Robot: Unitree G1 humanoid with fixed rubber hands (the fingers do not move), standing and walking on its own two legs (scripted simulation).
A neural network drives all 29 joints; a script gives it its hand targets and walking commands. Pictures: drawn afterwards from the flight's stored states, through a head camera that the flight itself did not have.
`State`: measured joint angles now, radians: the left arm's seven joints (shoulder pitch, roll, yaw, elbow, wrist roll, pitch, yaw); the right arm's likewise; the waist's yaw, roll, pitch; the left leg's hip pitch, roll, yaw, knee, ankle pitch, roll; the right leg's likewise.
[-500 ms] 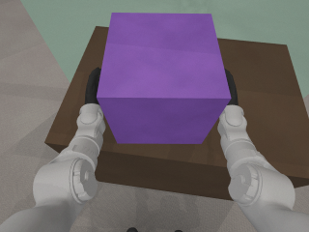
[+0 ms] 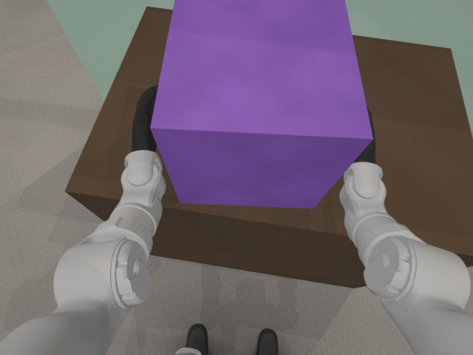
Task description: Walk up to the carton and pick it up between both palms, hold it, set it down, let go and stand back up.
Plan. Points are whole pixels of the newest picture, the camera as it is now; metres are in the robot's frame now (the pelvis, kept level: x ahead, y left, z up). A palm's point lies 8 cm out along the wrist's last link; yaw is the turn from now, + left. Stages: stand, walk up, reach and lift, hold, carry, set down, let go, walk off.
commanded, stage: reach and lift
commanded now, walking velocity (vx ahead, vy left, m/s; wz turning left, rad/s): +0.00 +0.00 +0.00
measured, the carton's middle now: (253, 110) +0.52 +0.02 +0.03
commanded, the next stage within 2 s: none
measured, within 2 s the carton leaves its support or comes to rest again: leaves its support in 0.98 s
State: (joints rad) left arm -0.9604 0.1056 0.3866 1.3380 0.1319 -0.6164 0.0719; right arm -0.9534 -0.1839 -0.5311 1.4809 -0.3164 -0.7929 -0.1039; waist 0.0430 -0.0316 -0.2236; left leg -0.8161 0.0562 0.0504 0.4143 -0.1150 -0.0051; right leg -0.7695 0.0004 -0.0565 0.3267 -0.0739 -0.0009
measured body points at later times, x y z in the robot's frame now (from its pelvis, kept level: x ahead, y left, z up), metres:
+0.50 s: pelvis -0.01 -0.01 -0.01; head +0.13 -0.01 +0.42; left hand +0.44 +0.19 +0.03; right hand +0.46 -0.17 +0.03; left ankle +0.01 +0.12 -0.73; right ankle +0.01 -0.12 -0.73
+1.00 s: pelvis -0.01 +0.00 +0.00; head +0.05 +0.01 +0.45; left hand +0.39 +0.19 +0.03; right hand +0.41 -0.16 +0.04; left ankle +0.01 +0.12 -0.73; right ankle +0.01 -0.12 -0.73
